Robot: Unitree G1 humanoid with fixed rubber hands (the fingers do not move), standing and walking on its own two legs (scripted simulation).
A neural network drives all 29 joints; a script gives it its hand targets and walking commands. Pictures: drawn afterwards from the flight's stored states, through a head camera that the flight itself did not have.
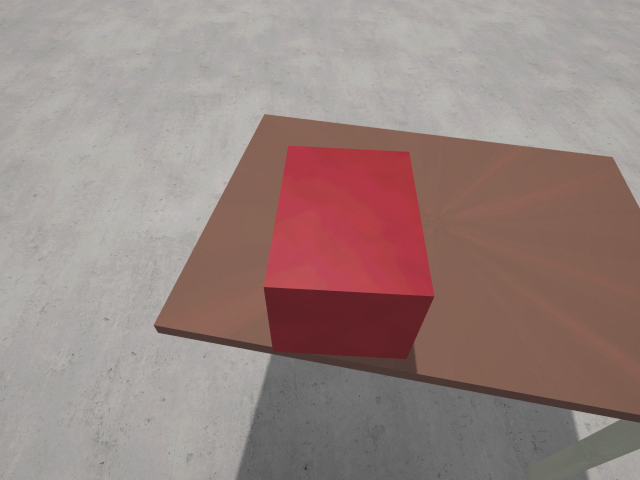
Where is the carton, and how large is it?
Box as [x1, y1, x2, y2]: [264, 146, 433, 358]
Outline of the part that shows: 288,146 264,282 264,292 273,351 406,358 433,297 409,153 402,151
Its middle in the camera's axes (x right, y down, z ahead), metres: +0.04 +0.01 +0.69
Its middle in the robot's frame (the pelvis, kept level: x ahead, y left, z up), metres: +0.50 -0.02 -0.05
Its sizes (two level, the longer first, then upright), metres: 0.318 0.225 0.191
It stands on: a table, 0.63 m high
